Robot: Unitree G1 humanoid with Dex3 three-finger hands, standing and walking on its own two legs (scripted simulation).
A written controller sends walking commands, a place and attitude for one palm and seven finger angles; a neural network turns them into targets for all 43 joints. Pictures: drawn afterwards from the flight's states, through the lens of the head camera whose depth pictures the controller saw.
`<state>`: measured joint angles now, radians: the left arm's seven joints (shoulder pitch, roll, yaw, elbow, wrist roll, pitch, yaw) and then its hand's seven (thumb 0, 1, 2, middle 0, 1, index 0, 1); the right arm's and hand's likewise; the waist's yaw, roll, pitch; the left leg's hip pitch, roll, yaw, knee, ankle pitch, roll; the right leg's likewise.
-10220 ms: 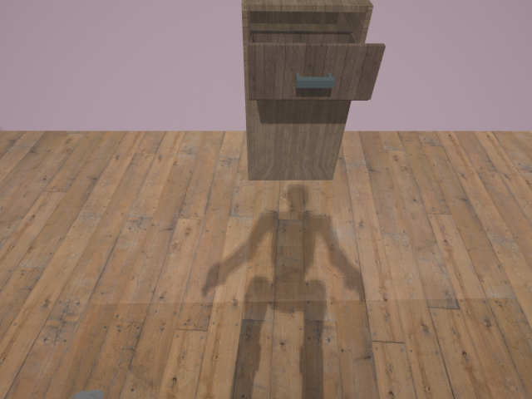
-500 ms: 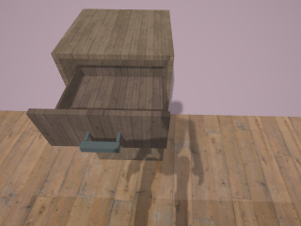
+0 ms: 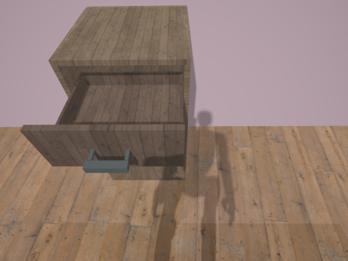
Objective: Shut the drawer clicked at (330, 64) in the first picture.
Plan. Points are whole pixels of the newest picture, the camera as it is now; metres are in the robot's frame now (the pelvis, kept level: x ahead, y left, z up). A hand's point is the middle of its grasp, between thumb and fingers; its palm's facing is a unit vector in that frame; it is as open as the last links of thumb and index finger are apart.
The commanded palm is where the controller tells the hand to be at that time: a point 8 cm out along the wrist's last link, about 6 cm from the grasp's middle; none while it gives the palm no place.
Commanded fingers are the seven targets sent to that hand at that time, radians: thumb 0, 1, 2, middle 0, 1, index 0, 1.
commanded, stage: come to a stop and stand still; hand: left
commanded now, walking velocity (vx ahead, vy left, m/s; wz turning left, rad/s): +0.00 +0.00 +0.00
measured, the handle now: (108, 159) +0.37 +0.21 -0.02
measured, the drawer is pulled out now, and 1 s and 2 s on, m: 0.28 0.28 0.28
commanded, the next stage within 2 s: look again from close up in 0.64 s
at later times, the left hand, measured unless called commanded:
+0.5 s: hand out of the picture +0.02 +0.16 -0.17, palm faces +0.02 -0.98 -0.21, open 7.3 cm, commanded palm none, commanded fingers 0.00 0.90 0.90 -0.20 -0.30 -0.20 -0.30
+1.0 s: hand out of the picture +0.01 +0.16 -0.17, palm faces +0.03 -0.98 -0.19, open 7.3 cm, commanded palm none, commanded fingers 0.00 0.90 0.90 -0.20 -0.30 -0.20 -0.30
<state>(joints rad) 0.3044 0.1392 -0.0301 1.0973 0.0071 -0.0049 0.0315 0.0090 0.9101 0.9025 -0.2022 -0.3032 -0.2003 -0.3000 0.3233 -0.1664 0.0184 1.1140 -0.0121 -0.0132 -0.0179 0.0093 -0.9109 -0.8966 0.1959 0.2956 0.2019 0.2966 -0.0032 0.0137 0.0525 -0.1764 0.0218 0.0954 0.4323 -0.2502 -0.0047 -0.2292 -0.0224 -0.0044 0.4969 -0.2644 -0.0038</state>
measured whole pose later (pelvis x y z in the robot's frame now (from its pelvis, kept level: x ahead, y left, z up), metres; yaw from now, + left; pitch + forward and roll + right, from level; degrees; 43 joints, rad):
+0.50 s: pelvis +0.02 -0.02 +0.00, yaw +0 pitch -1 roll +1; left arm 0.27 0.16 -0.02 1.12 0.01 -0.02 0.04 0.01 0.92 0.90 -0.20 -0.30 -0.20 -0.30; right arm 0.25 -0.15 0.01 1.13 -0.01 -0.02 -0.03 0.01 -0.92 -0.90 0.20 0.30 0.20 0.30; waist 0.00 0.00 0.04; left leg -0.13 0.05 0.08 0.40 -0.26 -0.03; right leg -0.17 0.00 -0.02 0.46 -0.28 -0.03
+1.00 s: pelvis +0.02 -0.01 +0.00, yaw +1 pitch -1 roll +1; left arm 0.28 0.15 -0.01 1.12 0.01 -0.02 0.04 0.01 0.91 0.90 -0.20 -0.30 -0.20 -0.30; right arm 0.28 -0.14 0.02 1.15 -0.01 -0.02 -0.03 0.01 -0.91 -0.90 0.20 0.30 0.20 0.30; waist 0.01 0.00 0.04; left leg -0.11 0.05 0.08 0.39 -0.25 -0.03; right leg -0.16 0.00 -0.03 0.44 -0.27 -0.02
